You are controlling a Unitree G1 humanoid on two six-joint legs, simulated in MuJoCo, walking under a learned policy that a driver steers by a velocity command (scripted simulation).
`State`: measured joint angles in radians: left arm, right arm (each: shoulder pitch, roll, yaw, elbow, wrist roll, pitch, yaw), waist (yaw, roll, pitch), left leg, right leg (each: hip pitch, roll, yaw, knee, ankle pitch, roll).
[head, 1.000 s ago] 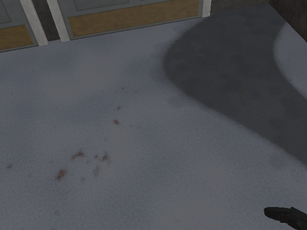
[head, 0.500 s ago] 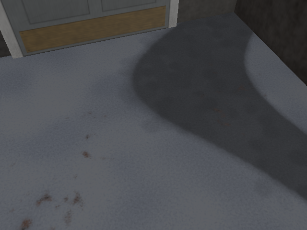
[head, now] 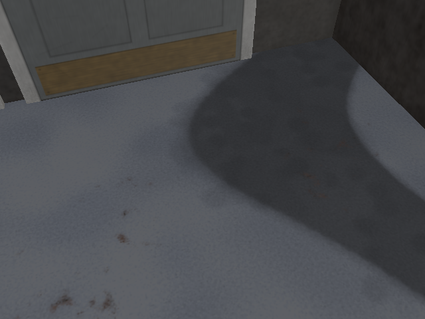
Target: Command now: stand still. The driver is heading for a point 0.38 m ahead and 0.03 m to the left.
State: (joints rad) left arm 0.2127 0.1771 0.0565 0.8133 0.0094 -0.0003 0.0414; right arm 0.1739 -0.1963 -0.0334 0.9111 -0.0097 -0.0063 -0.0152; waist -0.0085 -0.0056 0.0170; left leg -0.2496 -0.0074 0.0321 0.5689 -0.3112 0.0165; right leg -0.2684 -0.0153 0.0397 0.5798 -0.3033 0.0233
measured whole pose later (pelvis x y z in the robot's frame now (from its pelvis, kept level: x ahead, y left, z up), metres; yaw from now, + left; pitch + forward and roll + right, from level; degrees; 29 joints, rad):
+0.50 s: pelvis +0.10 -0.03 +0.02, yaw +0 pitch +1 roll +0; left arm 0.43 0.18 0.06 0.97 0.00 -0.09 0.00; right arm 0.16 -0.27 -0.07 0.95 0.03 -0.08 0.01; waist 0.04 0.04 -0.02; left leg -0.57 0.06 0.01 1.05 -0.24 0.06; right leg -0.07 0.02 -0.03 0.31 -0.27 -0.04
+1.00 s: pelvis +0.29 +0.03 +0.00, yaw +0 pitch +1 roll +1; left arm 0.19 0.23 0.06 0.94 0.00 -0.03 0.06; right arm 0.13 -0.21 -0.03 0.99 -0.03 -0.06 0.01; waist -0.01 -0.03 0.04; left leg -0.35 -0.05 0.07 0.40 -0.08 0.08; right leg -0.46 -0.07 0.04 0.88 -0.41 0.03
